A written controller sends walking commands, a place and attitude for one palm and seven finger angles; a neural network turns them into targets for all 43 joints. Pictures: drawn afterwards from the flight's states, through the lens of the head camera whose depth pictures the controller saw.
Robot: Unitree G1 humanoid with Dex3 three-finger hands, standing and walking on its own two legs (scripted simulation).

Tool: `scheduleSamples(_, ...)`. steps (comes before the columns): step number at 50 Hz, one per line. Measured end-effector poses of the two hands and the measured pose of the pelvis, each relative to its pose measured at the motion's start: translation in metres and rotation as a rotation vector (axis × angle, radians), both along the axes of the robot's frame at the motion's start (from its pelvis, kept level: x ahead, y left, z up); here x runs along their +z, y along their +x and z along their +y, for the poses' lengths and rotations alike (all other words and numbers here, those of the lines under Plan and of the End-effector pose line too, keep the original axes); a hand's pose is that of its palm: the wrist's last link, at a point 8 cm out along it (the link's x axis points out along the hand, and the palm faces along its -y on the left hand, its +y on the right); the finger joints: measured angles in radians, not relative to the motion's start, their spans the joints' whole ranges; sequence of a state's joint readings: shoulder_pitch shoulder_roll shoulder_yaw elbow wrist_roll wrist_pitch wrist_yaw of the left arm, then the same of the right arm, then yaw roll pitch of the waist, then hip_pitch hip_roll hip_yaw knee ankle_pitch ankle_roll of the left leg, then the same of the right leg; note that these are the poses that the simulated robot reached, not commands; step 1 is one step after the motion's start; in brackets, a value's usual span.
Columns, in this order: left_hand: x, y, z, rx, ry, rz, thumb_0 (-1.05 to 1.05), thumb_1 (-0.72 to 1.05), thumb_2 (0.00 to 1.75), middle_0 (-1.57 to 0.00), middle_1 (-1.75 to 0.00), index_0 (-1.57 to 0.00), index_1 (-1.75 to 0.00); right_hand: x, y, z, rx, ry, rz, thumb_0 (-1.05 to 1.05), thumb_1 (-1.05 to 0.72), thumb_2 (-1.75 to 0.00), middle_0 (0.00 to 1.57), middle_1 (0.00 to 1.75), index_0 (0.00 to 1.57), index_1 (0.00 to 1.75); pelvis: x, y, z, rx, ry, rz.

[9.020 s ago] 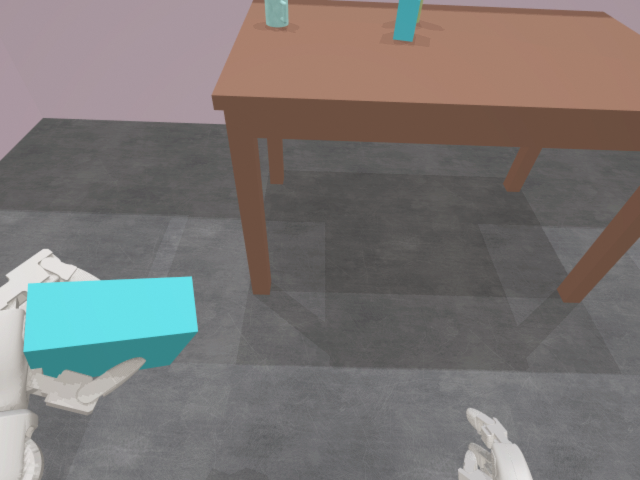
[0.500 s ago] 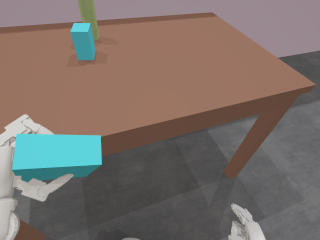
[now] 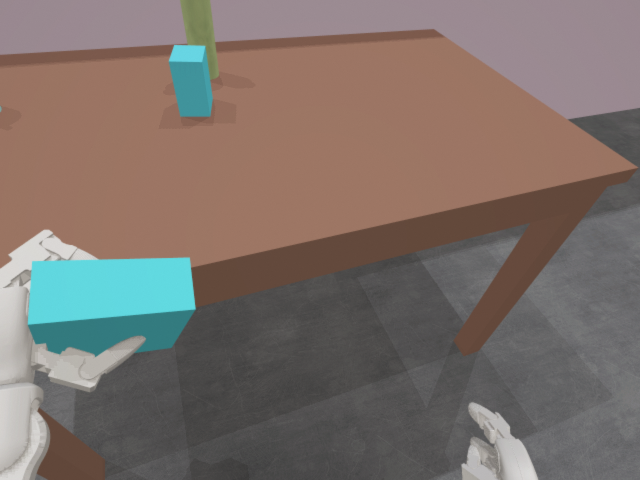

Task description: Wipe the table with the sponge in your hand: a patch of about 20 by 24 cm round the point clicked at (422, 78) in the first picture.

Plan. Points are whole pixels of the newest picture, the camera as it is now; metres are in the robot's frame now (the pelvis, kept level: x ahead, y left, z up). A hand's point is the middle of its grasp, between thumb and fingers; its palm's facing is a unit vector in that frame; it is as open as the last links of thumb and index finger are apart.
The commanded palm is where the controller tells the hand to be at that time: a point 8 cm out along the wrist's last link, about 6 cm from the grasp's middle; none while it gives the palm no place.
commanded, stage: come to a stop and stand still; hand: left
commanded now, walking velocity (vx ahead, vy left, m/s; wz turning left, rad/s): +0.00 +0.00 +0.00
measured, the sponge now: (137, 310) +0.23 +0.22 +0.13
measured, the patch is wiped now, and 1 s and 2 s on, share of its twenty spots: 0.00 0.00 0.00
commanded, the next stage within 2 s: look again from close up in 0.14 s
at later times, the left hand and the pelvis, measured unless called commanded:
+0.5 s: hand (120, 294) +0.24 +0.23 +0.15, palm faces +0.41 -0.84 -0.36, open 9.8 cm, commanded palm +0.18 +0.27 +0.18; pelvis +0.02 -0.01 +0.01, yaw +1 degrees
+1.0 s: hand (173, 248) +0.30 +0.20 +0.15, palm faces +0.41 -0.84 -0.35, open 9.8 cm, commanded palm +0.24 +0.24 +0.18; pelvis +0.08 -0.04 -0.01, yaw +1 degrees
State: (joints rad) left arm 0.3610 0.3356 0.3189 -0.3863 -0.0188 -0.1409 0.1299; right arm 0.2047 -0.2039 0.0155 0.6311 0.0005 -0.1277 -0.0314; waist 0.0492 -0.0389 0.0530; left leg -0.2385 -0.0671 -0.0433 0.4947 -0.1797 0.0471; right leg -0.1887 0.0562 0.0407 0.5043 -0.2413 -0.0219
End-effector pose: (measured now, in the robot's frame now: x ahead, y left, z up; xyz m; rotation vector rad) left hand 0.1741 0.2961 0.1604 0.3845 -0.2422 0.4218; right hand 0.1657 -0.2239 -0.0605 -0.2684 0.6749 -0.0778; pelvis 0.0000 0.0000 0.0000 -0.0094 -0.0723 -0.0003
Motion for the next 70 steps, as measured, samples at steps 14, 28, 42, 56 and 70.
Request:
scheduleSamples(14,0.022,-0.002,-0.016,-0.059,0.098,0.017,0.0,-0.47,1.01,-0.8,-1.34,-0.78,-1.35,-0.007,-0.005,0.01,0.004,0.065,0.033,0.01,-0.9,-0.9,0.21,0.3,0.21,0.3,0.008,0.009,-0.004,0.007,-0.01,0.037)
scheduleSamples(28,0.015,0.027,-0.032,-0.047,0.039,0.039,0.0,-0.47,1.01,-0.8,-1.34,-0.78,-1.35,0.0,0.035,-0.012,0.006,0.033,0.009,0.01,-0.9,-0.9,0.21,0.3,0.2,0.3,0.009,0.028,-0.018,0.017,-0.001,0.05)
scheduleSamples(42,-0.001,0.045,-0.03,0.018,0.001,0.066,0.0,-0.47,1.02,-0.8,-1.34,-0.78,-1.34,-0.005,0.058,-0.027,-0.032,0.023,0.025,0.01,-0.9,-0.9,0.21,0.3,0.2,0.3,0.002,0.058,-0.028,0.013,0.005,0.066)
scheduleSamples(56,0.016,0.106,-0.061,-0.092,0.11,-0.054,0.0,-0.47,1.02,-0.8,-1.34,-0.78,-1.34,-0.035,0.085,-0.041,-0.054,0.064,0.117,0.01,-0.9,-0.9,0.21,0.3,0.2,0.3,-0.016,0.103,-0.044,0.031,0.013,0.057)
scheduleSamples(70,0.024,0.176,-0.063,-0.077,0.119,-0.067,0.0,-0.47,1.02,-0.8,-1.34,-0.78,-1.34,-0.027,0.162,-0.027,0.013,0.102,0.059,0.01,-0.9,-0.9,0.21,0.3,0.2,0.3,-0.012,0.152,-0.053,0.009,0.028,0.01)
